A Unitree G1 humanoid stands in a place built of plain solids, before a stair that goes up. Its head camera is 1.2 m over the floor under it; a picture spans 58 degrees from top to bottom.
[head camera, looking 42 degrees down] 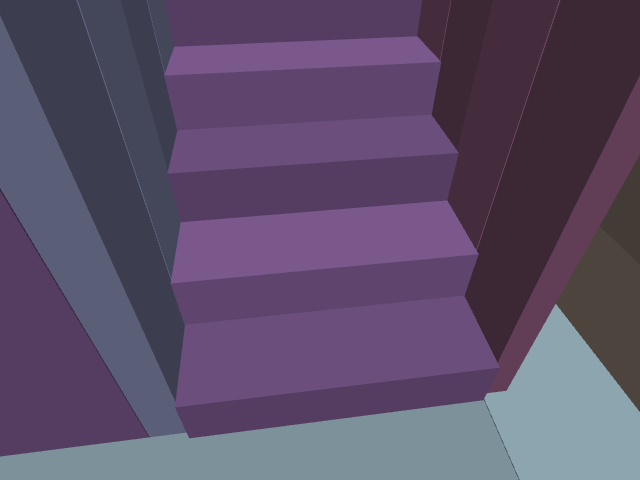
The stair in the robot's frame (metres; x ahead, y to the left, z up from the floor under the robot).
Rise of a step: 0.18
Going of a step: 0.25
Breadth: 0.85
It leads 8 degrees to the left of straight ahead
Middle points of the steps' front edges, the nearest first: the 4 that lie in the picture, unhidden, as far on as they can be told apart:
0.57 -0.06 0.18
0.82 -0.03 0.35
1.08 0.01 0.53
1.33 0.04 0.71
